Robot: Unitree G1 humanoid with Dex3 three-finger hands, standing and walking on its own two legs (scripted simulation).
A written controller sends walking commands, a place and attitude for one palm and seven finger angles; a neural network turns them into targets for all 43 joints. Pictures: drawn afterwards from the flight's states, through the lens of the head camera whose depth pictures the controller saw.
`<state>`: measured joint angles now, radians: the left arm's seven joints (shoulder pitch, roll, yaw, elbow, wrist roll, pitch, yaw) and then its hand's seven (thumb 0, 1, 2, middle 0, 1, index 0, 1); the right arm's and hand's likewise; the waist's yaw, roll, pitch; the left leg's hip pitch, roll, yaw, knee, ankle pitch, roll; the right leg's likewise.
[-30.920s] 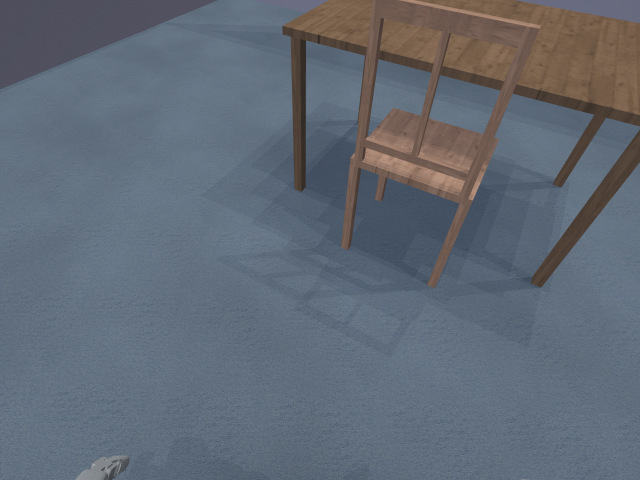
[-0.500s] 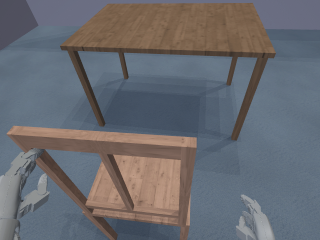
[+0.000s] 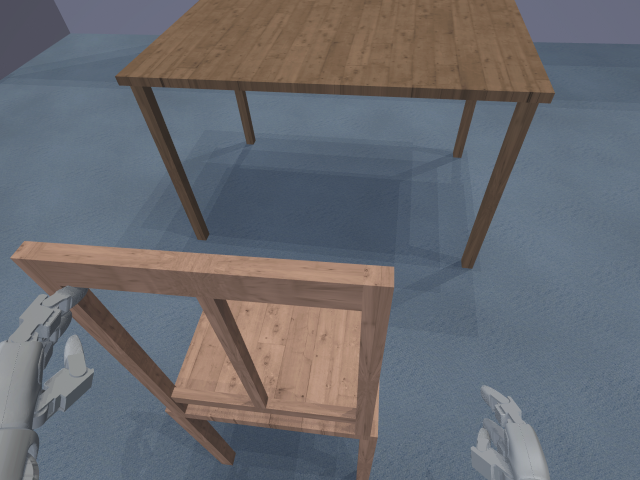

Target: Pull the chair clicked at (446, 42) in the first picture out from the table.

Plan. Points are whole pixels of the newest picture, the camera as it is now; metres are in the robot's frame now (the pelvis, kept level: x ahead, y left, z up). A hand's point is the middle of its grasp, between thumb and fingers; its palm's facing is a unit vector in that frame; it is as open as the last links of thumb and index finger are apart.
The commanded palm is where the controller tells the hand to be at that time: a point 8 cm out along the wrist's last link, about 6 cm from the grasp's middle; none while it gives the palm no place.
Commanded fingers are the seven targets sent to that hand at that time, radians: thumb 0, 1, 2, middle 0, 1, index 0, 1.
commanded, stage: step back with the hand held close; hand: left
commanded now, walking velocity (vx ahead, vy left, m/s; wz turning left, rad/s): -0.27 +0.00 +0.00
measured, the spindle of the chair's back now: (240, 359) +0.27 +0.17 -0.04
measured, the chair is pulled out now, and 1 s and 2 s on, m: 0.58 0.58 0.58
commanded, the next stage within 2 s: stop stepping back and stand still in 0.82 s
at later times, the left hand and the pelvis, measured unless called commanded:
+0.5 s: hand out of the picture +0.11 +0.29 +0.21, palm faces +0.51 -0.67 -0.53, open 7.3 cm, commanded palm +0.06 +0.31 +0.18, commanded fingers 0.00 0.90 0.90 -0.20 -0.30 -0.20 -0.30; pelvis -0.09 +0.01 -0.01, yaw -1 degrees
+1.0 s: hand out of the picture -0.02 +0.30 +0.19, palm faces +0.53 -0.67 -0.52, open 7.4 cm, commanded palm -0.06 +0.32 +0.18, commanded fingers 0.00 0.90 0.90 -0.20 -0.30 -0.20 -0.30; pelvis -0.19 +0.02 +0.00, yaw +2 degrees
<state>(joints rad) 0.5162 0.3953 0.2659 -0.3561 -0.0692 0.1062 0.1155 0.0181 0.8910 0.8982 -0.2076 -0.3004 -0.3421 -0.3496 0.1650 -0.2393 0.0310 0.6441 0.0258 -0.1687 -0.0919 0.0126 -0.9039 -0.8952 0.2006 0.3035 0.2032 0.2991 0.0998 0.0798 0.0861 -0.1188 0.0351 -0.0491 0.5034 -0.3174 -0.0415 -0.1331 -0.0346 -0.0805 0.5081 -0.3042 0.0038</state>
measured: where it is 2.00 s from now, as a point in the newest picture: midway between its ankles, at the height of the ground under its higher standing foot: outside the picture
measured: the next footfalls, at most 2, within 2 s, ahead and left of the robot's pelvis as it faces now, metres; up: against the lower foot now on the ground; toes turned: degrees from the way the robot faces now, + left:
right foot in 0.82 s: -0.16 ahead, -0.12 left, +0.00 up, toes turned +3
left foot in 1.06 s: -0.15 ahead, +0.15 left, +0.00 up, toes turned +3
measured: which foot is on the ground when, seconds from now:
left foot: down 0.00-0.90, up 0.92-1.00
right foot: down 0.00-0.64, up 0.66-0.80, down 0.82-1.00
